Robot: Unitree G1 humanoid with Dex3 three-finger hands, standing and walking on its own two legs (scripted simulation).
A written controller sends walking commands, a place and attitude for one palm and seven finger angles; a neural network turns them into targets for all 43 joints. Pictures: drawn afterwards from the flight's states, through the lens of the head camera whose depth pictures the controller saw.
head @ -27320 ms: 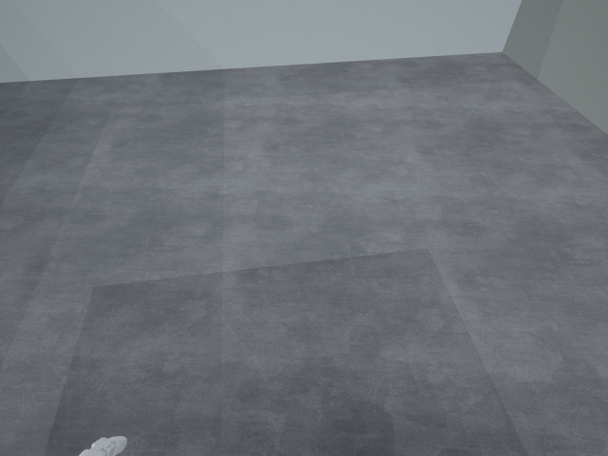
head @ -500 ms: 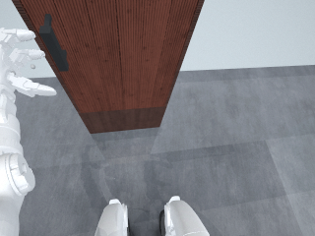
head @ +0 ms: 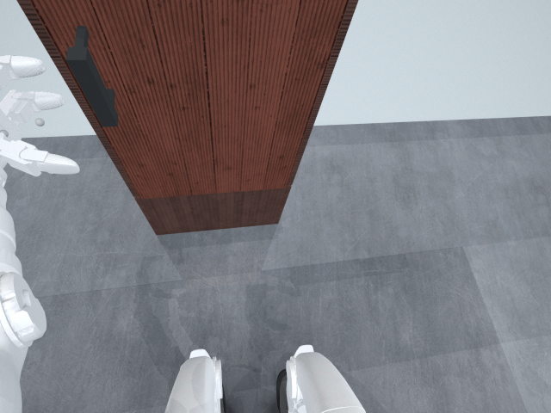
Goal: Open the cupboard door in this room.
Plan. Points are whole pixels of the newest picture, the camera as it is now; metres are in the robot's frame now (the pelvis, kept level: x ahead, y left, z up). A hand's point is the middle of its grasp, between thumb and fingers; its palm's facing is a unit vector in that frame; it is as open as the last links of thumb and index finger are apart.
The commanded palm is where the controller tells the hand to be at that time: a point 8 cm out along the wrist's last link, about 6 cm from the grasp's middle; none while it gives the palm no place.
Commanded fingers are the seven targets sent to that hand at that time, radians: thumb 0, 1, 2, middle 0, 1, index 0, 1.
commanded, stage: move the hooked fingers beside the handle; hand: left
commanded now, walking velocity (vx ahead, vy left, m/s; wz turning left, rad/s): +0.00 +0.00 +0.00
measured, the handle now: (96, 79) +0.56 +0.22 +0.07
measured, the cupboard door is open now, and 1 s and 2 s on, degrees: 0 0 0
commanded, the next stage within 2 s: slide the fingers in behind the handle in 0.16 s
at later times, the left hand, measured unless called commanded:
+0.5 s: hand (62, 115) +0.50 +0.26 +0.07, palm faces +0.07 -1.00 -0.01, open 14.0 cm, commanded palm +0.48 +0.29 +0.06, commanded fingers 0.00 -0.50 0.30 -0.30 -1.20 -0.30 -1.20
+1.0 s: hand (100, 113) +0.50 +0.21 +0.06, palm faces +0.09 -1.00 -0.02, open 14.0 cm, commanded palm +0.48 +0.26 +0.06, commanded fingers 0.00 -0.50 0.30 -0.30 -1.20 -0.30 -1.20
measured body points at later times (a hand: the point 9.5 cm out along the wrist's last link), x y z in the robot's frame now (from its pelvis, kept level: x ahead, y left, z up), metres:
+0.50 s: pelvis +0.00 +0.01 +0.00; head +0.15 +0.04 +0.43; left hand +0.49 +0.31 +0.07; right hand +0.01 -0.26 -0.10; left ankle +0.02 +0.09 -0.65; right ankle +0.02 -0.13 -0.65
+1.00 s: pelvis +0.00 -0.01 +0.00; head +0.14 +0.02 +0.43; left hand +0.49 +0.27 +0.07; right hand +0.02 -0.27 -0.11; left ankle +0.02 +0.09 -0.65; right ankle +0.02 -0.13 -0.65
